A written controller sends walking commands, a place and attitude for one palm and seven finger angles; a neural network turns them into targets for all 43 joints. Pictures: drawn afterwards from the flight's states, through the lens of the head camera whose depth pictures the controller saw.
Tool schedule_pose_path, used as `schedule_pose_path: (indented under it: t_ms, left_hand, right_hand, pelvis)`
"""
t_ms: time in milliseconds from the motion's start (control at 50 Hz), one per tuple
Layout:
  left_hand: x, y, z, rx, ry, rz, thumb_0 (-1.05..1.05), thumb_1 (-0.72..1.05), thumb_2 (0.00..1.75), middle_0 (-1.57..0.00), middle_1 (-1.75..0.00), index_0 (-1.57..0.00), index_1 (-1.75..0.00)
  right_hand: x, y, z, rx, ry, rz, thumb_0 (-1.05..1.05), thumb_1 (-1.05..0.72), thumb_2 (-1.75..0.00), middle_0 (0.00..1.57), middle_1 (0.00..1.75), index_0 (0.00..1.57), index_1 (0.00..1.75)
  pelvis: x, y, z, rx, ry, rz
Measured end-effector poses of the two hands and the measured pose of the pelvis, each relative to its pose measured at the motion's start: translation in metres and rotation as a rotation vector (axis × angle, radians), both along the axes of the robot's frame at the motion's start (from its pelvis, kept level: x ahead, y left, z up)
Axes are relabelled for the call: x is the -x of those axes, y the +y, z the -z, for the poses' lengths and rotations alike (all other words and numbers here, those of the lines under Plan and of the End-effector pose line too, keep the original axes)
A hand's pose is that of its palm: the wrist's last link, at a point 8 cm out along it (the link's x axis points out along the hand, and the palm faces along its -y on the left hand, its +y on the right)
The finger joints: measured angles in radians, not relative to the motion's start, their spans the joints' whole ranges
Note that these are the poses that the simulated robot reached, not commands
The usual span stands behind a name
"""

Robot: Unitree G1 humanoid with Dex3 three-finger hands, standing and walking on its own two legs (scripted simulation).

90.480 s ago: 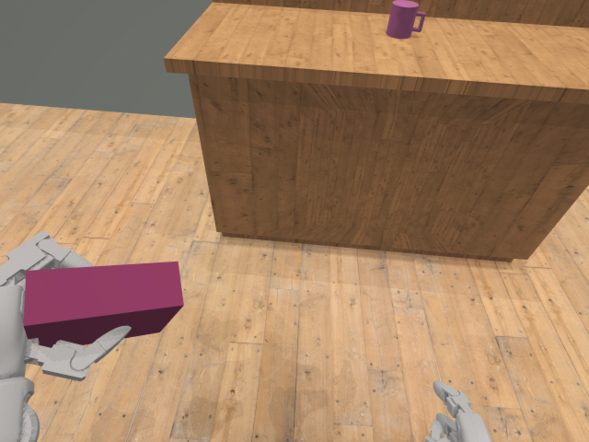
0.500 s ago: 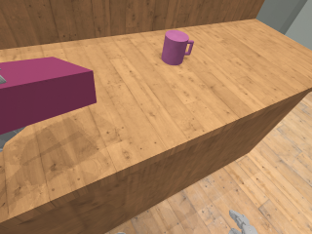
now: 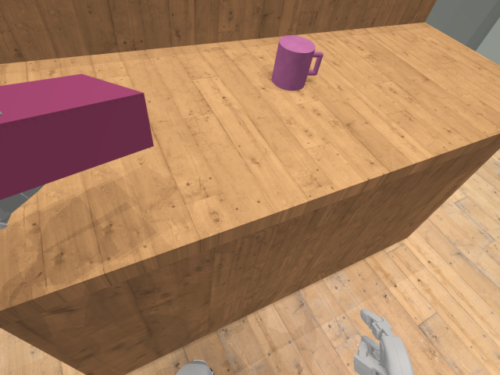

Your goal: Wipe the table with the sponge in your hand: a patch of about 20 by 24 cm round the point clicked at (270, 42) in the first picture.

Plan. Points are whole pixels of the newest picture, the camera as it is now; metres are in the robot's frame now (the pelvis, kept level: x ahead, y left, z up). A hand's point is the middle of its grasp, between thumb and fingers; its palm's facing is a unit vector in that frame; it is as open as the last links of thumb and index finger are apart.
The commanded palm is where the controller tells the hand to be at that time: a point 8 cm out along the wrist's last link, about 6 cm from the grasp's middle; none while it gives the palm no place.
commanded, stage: step back with the hand held close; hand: left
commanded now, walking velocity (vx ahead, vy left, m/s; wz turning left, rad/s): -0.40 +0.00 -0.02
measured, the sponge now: (69, 117) +0.27 +0.22 +0.29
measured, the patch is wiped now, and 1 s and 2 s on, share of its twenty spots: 0.90 0.90 0.90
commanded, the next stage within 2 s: stop stepping back and stand still in 0.34 s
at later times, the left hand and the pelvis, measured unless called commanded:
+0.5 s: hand out of the picture +0.15 +0.28 +0.31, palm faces +0.46 -0.84 -0.31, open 8.9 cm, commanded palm +0.08 +0.32 +0.31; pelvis -0.10 +0.05 +0.02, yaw -4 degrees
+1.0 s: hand out of the picture +0.07 +0.39 +0.28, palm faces +0.50 -0.86 -0.10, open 8.9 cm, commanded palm +0.00 +0.41 +0.31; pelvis -0.17 +0.13 -0.01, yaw -1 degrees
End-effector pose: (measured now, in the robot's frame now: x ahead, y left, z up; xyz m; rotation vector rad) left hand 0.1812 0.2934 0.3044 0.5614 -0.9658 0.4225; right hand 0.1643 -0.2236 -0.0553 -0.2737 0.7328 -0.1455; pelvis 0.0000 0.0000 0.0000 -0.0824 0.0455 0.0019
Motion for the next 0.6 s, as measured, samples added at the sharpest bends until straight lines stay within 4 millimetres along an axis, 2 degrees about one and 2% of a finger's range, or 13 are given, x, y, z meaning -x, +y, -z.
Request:
schedule_pose_path:
  t_ms: [60, 140, 220, 300, 380, 480, 600]
  left_hand:
    - [0.001, -0.005, -0.004, -0.002, -0.009, 0.015, -0.03, -0.47, 1.12, -0.79, -1.42, -0.89, -1.41]
    - [0.001, -0.021, 0.0, -0.019, 0.022, 0.101, -0.03, -0.47, 1.12, -0.79, -1.43, -0.89, -1.42]
    - [0.001, -0.025, 0.014, -0.021, 0.118, 0.176, -0.03, -0.47, 1.12, -0.79, -1.43, -0.89, -1.42]
    - [0.007, -0.008, 0.027, -0.027, 0.148, 0.185, -0.03, -0.47, 1.12, -0.8, -1.43, -0.9, -1.42]
    - [0.026, 0.011, 0.029, -0.057, 0.106, 0.165, -0.03, -0.47, 1.12, -0.8, -1.43, -0.9, -1.42]
    - [0.061, 0.028, 0.006, -0.066, 0.008, 0.147, -0.03, -0.48, 1.12, -0.8, -1.43, -0.9, -1.42]
    - [0.098, 0.055, -0.018, -0.034, -0.02, 0.105, -0.03, -0.48, 1.12, -0.8, -1.43, -0.9, -1.42]
  right_hand:
    - [0.011, -0.001, 0.005, -0.02, 0.007, -0.003, 0.01, -0.9, -0.9, 0.2, 0.3, 0.21, 0.3]
    - [0.028, -0.004, 0.015, -0.046, 0.017, 0.032, 0.01, -0.9, -0.9, 0.2, 0.3, 0.21, 0.3]
    - [0.052, -0.002, 0.003, -0.034, 0.055, 0.11, 0.01, -0.9, -0.9, 0.2, 0.3, 0.21, 0.3]
    - [0.07, 0.001, -0.002, 0.028, 0.067, 0.135, 0.01, -0.9, -0.9, 0.2, 0.3, 0.21, 0.3]
    - [0.089, 0.01, -0.005, 0.056, 0.08, 0.141, 0.01, -0.9, -0.9, 0.2, 0.3, 0.2, 0.3]
    - [0.12, 0.033, -0.017, 0.038, 0.072, 0.107, 0.01, -0.9, -0.9, 0.2, 0.3, 0.2, 0.3]
    - [0.151, 0.058, -0.021, -0.001, 0.023, 0.085, 0.01, -0.9, -0.9, 0.2, 0.3, 0.21, 0.3]
  pelvis:
    - [0.007, -0.003, -0.001, -0.001, 0.014, 0.026]
    - [0.02, -0.001, 0.002, 0.03, -0.003, 0.045]
    - [0.025, 0.007, -0.007, -0.022, 0.012, 0.071]
    - [0.04, 0.024, -0.003, -0.025, 0.035, 0.062]
    - [0.066, 0.037, -0.002, -0.031, 0.039, 0.071]
    - [0.092, 0.049, -0.016, 0.008, 0.033, 0.062]
    - [0.116, 0.062, -0.02, 0.022, 0.015, 0.062]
